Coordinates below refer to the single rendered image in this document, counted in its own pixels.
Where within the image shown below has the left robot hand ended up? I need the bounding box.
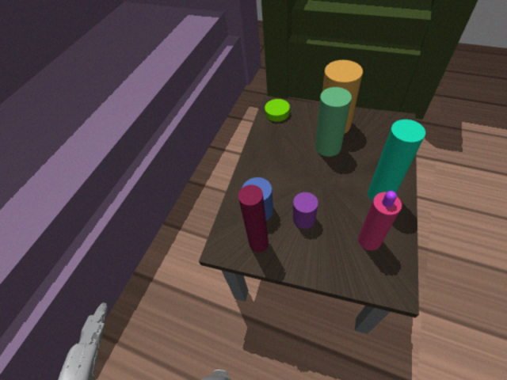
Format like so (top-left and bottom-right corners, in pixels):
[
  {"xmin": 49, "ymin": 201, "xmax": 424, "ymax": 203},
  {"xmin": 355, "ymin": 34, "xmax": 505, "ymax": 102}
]
[{"xmin": 58, "ymin": 302, "xmax": 108, "ymax": 380}]

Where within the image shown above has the armchair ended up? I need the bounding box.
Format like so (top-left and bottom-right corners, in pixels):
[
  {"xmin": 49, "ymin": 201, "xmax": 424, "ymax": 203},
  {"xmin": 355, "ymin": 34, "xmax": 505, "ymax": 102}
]
[{"xmin": 261, "ymin": 0, "xmax": 478, "ymax": 120}]

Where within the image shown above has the sofa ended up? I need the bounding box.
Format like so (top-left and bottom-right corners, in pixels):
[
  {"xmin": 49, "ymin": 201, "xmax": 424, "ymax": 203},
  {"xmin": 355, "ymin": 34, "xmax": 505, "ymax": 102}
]
[{"xmin": 0, "ymin": 0, "xmax": 261, "ymax": 380}]

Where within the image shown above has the coffee table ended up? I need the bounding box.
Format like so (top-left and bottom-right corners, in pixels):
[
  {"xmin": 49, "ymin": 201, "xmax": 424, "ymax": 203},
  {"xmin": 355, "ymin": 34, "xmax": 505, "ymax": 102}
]
[{"xmin": 199, "ymin": 97, "xmax": 419, "ymax": 334}]

